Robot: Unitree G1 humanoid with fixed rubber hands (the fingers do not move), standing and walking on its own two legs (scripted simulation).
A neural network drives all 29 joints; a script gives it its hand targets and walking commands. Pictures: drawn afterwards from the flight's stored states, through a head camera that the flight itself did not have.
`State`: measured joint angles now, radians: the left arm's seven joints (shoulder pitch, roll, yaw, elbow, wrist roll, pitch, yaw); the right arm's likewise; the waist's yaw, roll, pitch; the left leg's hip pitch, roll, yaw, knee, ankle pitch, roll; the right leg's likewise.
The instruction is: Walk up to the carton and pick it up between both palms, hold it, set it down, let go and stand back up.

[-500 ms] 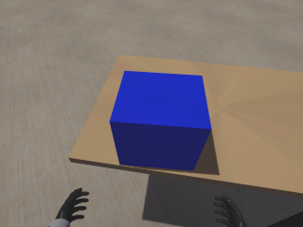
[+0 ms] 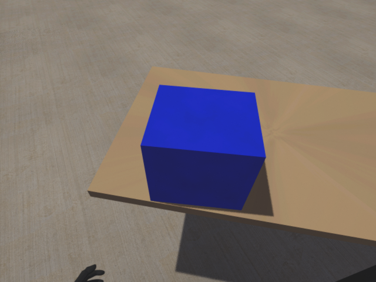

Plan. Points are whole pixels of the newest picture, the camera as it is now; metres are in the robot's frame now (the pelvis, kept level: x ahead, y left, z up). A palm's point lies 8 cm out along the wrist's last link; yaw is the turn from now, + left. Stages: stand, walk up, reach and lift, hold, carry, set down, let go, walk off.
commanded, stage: stand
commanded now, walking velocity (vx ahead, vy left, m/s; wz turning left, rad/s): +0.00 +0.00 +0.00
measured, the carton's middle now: (200, 148) +0.43 -0.02 +0.02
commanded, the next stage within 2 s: none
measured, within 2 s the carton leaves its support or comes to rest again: neither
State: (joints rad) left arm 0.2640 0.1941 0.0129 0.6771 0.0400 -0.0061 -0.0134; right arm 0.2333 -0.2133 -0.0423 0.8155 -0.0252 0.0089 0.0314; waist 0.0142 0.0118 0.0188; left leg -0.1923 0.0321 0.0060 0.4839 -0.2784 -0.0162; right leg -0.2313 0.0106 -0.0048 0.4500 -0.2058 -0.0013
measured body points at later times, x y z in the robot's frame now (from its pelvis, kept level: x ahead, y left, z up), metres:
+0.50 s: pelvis +0.00 +0.02 +0.00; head -0.01 +0.01 +0.45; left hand +0.00 +0.25 -0.15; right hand +0.01 -0.21 -0.15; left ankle -0.01 +0.13 -0.74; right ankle +0.02 -0.12 -0.74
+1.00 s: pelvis -0.02 +0.02 +0.00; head -0.03 +0.01 +0.45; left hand -0.05 +0.23 -0.16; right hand -0.05 -0.19 -0.16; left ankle -0.01 +0.13 -0.74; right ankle +0.02 -0.12 -0.74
